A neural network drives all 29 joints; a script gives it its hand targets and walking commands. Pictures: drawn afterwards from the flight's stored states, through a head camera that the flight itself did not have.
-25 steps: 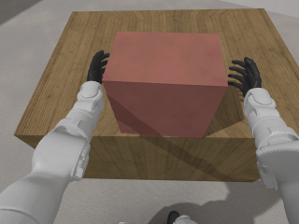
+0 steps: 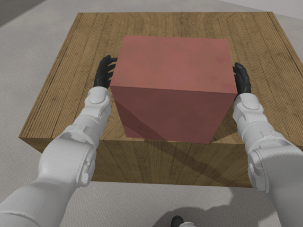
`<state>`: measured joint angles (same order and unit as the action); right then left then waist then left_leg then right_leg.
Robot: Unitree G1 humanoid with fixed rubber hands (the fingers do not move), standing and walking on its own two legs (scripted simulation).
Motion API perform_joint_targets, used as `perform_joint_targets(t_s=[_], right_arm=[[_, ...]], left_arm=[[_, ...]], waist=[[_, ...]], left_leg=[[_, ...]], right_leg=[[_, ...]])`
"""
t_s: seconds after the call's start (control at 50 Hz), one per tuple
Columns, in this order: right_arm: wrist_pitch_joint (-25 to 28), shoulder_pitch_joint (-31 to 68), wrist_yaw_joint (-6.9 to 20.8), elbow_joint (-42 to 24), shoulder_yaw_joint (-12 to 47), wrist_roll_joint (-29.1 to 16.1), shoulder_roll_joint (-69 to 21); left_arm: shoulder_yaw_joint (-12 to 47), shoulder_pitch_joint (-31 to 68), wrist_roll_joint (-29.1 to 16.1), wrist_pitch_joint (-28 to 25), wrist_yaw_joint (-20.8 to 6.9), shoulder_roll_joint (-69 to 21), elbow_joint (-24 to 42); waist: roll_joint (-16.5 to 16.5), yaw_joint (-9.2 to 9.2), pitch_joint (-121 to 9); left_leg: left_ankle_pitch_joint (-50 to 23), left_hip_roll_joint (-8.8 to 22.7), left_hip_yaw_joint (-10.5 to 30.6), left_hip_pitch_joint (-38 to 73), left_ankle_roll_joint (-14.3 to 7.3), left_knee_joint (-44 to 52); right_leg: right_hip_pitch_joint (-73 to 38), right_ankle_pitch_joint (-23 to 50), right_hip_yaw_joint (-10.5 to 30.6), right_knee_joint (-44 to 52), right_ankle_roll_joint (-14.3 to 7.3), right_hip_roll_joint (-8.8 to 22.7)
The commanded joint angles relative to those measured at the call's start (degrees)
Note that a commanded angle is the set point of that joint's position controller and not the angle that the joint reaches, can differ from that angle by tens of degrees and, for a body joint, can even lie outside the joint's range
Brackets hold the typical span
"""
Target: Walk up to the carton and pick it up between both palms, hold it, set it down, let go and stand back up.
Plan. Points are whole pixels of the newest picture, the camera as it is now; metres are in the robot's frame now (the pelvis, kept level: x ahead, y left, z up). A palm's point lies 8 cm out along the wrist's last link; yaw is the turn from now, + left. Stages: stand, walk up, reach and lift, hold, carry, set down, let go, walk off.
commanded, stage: reach and lift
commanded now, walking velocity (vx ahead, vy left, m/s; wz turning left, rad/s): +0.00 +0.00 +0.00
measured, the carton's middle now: (170, 94) +0.48 -0.03 +0.03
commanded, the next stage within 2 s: none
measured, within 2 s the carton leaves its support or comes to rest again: leaves its support in 1.28 s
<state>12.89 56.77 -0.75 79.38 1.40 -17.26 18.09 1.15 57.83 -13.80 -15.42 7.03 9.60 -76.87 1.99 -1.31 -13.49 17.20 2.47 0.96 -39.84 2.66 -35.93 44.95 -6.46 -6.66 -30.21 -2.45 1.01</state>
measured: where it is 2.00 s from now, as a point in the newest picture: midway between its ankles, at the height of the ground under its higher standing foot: outside the picture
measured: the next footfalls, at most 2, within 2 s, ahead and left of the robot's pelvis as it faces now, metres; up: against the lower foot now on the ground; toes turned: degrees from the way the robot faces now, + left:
none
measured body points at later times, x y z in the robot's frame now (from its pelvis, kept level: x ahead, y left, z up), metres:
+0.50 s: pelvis +0.01 +0.00 +0.01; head +0.08 -0.01 +0.45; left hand +0.46 +0.15 +0.09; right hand +0.46 -0.22 +0.07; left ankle -0.02 +0.14 -0.72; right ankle +0.07 -0.10 -0.72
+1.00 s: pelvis +0.03 +0.01 +0.02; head +0.09 -0.01 +0.47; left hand +0.46 +0.15 +0.09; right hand +0.45 -0.21 +0.07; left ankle -0.02 +0.14 -0.72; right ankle +0.07 -0.10 -0.72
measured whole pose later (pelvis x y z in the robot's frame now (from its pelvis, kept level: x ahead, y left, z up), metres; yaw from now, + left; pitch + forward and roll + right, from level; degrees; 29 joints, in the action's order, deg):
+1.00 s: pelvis +0.03 +0.01 +0.02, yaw +1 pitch +14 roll -1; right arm 17.0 46.4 -1.9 69.6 -17.4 4.0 12.4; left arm -16.7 46.9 4.7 -18.6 4.9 2.9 -67.0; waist 3.9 0.9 -7.0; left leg 14.1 2.3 1.4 -23.1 2.0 -23.6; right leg 27.5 -3.5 -7.2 -17.3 -1.4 0.6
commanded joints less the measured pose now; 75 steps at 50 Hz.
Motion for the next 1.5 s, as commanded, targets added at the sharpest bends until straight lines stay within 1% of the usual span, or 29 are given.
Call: perform_joint_targets(t_s=[0.0, 0.02, 0.12, 0.16, 0.2, 0.22, 0.3, 0.36, 0.4, 0.42, 0.46, 0.5, 0.52, 0.6, 0.66, 0.68, 0.7, 0.72, 0.78, 0.8, 0.84, 0.94, 1.02, 1.06, 1.22, 1.28, 1.3, 1.36, 1.48], right_arm=[[2.7, 25.2, -0.2, -8.5, -1.7, 0.6, 7.4], [2.7, 25.0, 0.1, -7.5, -1.9, 0.3, 7.9], [3.0, 24.8, 0.3, -8.2, -1.3, 0.6, 6.8], [2.6, 24.3, 0.5, -7.9, -1.1, 0.5, 6.1], [2.6, 24.2, 0.7, -7.3, -2.6, 1.6, 7.2], [2.4, 24.6, 0.7, -7.5, -2.2, 1.4, 6.1], [2.0, 24.3, 0.8, -7.6, -3.1, 2.5, 5.6], [2.5, 23.4, 0.8, -8.7, -2.6, 2.7, 4.3], [3.0, 23.3, 0.5, -9.5, -3.1, 3.4, 3.4], [2.9, 23.1, 0.6, -9.3, -4.0, 4.3, 3.6], [2.5, 21.8, 0.4, -8.7, -3.6, 4.8, 1.1], [2.7, 22.2, 0.5, -10.3, -5.0, 5.7, 1.0], [2.4, 22.0, 0.4, -10.4, -4.7, 6.3, 0.3], [1.7, 20.8, 1.0, -10.6, -6.0, 8.2, -1.6], [2.0, 18.5, 1.4, -9.7, -7.2, 9.6, -1.8], [2.4, 18.3, 1.2, -11.3, -6.7, 9.5, -2.4], [2.6, 17.7, 1.2, -11.2, -7.6, 10.2, -1.9], [3.1, 19.0, 1.0, -13.4, -7.2, 10.2, -3.1], [3.3, 16.8, 1.6, -13.3, -8.7, 12.8, -5.6], [3.9, 16.9, 1.9, -15.0, -8.2, 13.4, -7.5], [4.6, 17.1, 2.9, -16.1, -8.6, 15.9, -13.0], [7.2, 13.9, 8.6, -17.6, -10.6, 28.6, -31.0], [8.7, 10.0, 9.4, -17.8, -12.6, 32.6, -32.6], [9.0, 9.1, 9.6, -17.8, -12.6, 33.5, -33.7], [15.7, 13.0, 9.3, -22.6, -9.9, 33.7, -34.3], [19.6, 15.5, 8.5, -24.2, -8.6, 32.7, -32.6], [18.7, 13.1, 7.9, -21.6, -7.4, 31.7, -32.7], [18.5, 14.0, 7.3, -20.9, -5.2, 29.4, -31.7], [16.9, 19.5, 7.6, -24.0, -5.6, 27.8, -31.0]], left_arm=[[0.0, 23.2, 1.1, -2.5, 0.6, 1.6, 9.9], [0.1, 22.4, 1.7, -2.2, 0.9, 0.9, 9.7], [-1.2, 21.4, 2.7, -2.5, 0.9, 0.0, 10.0], [-1.1, 21.0, 2.6, -2.5, 0.9, -0.7, 10.0], [-0.8, 21.8, 3.0, -2.3, 1.2, -0.6, 10.2], [-1.1, 22.0, 3.0, -2.4, 1.3, -0.8, 10.6], [-0.9, 22.0, 3.0, -2.1, 1.4, -2.3, 11.4], [-2.3, 20.9, 3.9, -2.7, 1.0, -1.6, 11.8], [-3.3, 20.2, 5.1, -3.4, 1.0, -2.2, 11.9], [-3.1, 20.3, 5.2, -3.4, 0.6, -2.8, 10.9], [-4.7, 19.4, 6.2, -3.9, 0.3, -2.4, 10.6], [-4.1, 19.4, 6.5, -3.9, 0.3, -3.8, 11.7], [-5.2, 19.6, 7.0, -3.9, 0.4, -2.7, 11.4], [-5.6, 18.2, 7.9, -3.6, 0.0, -4.8, 11.1], [-5.4, 17.3, 8.9, -3.7, -0.2, -5.8, 12.4], [-7.0, 16.5, 9.8, -3.8, -0.2, -4.8, 12.5], [-6.5, 15.7, 10.3, -3.7, -0.3, -6.0, 13.1], [-7.8, 16.0, 10.2, -4.2, -0.5, -5.6, 13.4], [-8.7, 14.6, 13.0, -4.3, -1.3, -8.4, 14.9], [-9.6, 14.7, 13.6, -4.3, -1.9, -9.4, 15.0], [-9.1, 15.5, 16.0, -4.6, -3.2, -13.9, 16.1], [-7.6, 12.3, 24.4, -4.7, -9.8, -32.2, 15.4], [-8.6, 8.4, 26.7, -3.8, -10.1, -33.5, 17.3], [-9.5, 6.7, 28.1, -2.8, -10.0, -33.3, 17.6], [-5.5, 8.9, 28.1, -4.3, -7.6, -37.3, 26.8], [-2.0, 10.5, 27.5, -5.9, -6.7, -40.0, 30.5], [-2.4, 8.0, 28.3, -5.0, -6.7, -38.8, 27.7], [-0.1, 7.8, 27.1, -3.5, -6.4, -39.6, 29.1], [3.3, 14.4, 23.8, -1.6, -5.4, -40.8, 33.5]], waist=[[-2.4, 2.84, -32.8], [-1.0, 3.06, -32.4], [-1.7, 1.42, -32.3], [-2.9, 1.87, -30.6], [-1.3, 2.99, -30.4], [-1.8, 2.02, -29.5], [-2.1, 3.25, -29.9], [-3.5, 2.48, -30.3], [-2.6, 2.49, -31.0], [-3.2, 3.66, -29.3], [-3.3, 2.35, -27.6], [-1.8, 3.32, -29.3], [-2.9, 2.31, -28.0], [-3.4, 2.90, -26.0], [-2.2, 3.84, -26.4], [-2.9, 2.91, -26.9], [-2.5, 4.09, -26.3], [-3.7, 2.62, -27.0], [-3.1, 3.85, -25.8], [-3.4, 2.98, -25.6], [-3.5, 3.11, -24.8], [-3.0, 4.74, -20.0], [-3.9, 4.57, -16.2], [-4.7, 3.57, -13.4], [-3.8, 1.88, -21.8], [-3.6, 2.51, -25.8], [-3.3, 2.39, -21.4], [-3.2, 2.47, -20.7], [-2.6, 2.63, -24.0]], left_leg=[[-16.9, -2.4, -2.3, 1.5, 2.3, 4.3], [-17.3, -2.1, -1.9, 4.1, 3.0, 4.4], [-18.8, -2.0, -2.1, 4.9, 2.8, 4.0], [-17.4, -2.2, -2.0, 4.1, 2.4, 4.6], [-16.7, -1.9, -2.1, 5.5, 2.9, 4.8], [-15.9, -1.9, -2.2, 5.3, 2.6, 5.0], [-18.0, -1.9, -2.0, 6.1, 2.7, 4.8], [-18.5, -2.1, -2.1, 5.5, 2.2, 5.2], [-19.8, -2.4, -2.4, 5.3, 2.2, 5.0], [-17.9, -2.3, -2.2, 4.6, 2.2, 5.5], [-15.6, -2.9, -2.6, 3.1, 1.5, 6.6], [-14.4, -2.6, -2.2, 3.8, 1.6, 7.5], [-13.7, -2.7, -2.7, 3.1, 1.2, 7.6], [-12.3, -2.6, -2.3, 3.9, 0.7, 8.7], [-15.6, -2.0, -1.9, 7.4, 1.5, 9.0], [-17.2, -2.5, -2.4, 7.7, 1.3, 8.8], [-17.9, -2.3, -1.9, 8.1, 1.6, 9.1], [-17.8, -2.6, -2.4, 6.8, 1.1, 9.0], [-17.9, -2.5, -2.1, 8.3, 1.3, 10.5], [-18.5, -2.9, -2.6, 8.6, 1.1, 10.7], [-18.0, -3.0, -2.9, 10.6, 0.9, 11.6], [-17.5, -3.2, -2.7, 13.8, 0.9, 15.7], [-16.2, -2.9, -3.1, 13.8, 0.3, 18.1], [-16.7, -3.1, -3.8, 14.1, -0.2, 18.5], [-28.4, -2.3, -4.7, 19.0, 1.5, 16.3], [-34.3, -1.8, -4.3, 23.1, 2.9, 14.9], [-33.6, -2.1, -4.4, 23.2, 2.5, 14.7], [-31.1, -2.3, -3.9, 23.0, 2.3, 15.4], [-26.7, -2.3, -4.0, 24.3, 2.2, 16.4]], right_leg=[[-34.1, 14.9, 4.7, -2.0, 2.2, -2.3], [-31.9, 13.4, 3.8, -1.5, 1.9, -2.7], [-32.5, 13.8, 4.0, -0.9, 1.7, -2.6], [-33.2, 13.1, 4.2, -0.7, 1.9, -2.5], [-31.5, 11.0, 3.9, 0.0, 1.6, -2.7], [-31.2, 9.9, 3.8, 0.1, 1.6, -2.8], [-31.8, 12.0, 4.0, 0.2, 1.5, -2.6], [-34.1, 14.7, 4.0, 0.3, 2.0, -2.5], [-35.5, 16.8, 4.4, 0.0, 2.3, -2.3], [-35.4, 15.2, 4.4, 0.5, 2.2, -2.1], [-37.8, 14.4, 5.0, 1.0, 2.5, -1.6], [-36.7, 12.0, 4.7, 1.4, 2.2, -1.5], [-37.1, 11.6, 4.7, 1.8, 2.4, -1.5], [-36.3, 9.1, 4.4, 2.8, 2.0, -1.5], [-36.4, 11.3, 3.9, 3.5, 1.6, -1.9], [-38.2, 13.9, 4.2, 3.6, 2.1, -1.8], [-38.7, 14.6, 3.9, 3.7, 1.9, -1.9], [-40.4, 15.8, 4.4, 3.6, 2.2, -1.6], [-42.4, 17.5, 4.1, 4.2, 2.3, -1.7], [-43.4, 18.1, 4.2, 4.7, 2.4, -1.6], [-44.8, 18.7, 3.9, 5.8, 2.7, -1.5], [-50.0, 23.6, 1.9, 8.9, 2.6, -1.2], [-52.7, 24.6, 1.3, 9.9, 2.8, -1.3], [-53.3, 24.9, 1.1, 10.4, 3.0, -1.3], [-53.8, 32.6, -0.6, 9.3, 2.6, -1.8], [-52.9, 34.0, -1.6, 9.5, 2.4, -2.9], [-53.0, 33.5, -0.9, 10.2, 2.2, -2.5], [-52.1, 30.5, -0.8, 10.9, 2.0, -2.6], [-48.1, 23.3, -0.6, 12.0, 1.6, -2.8]])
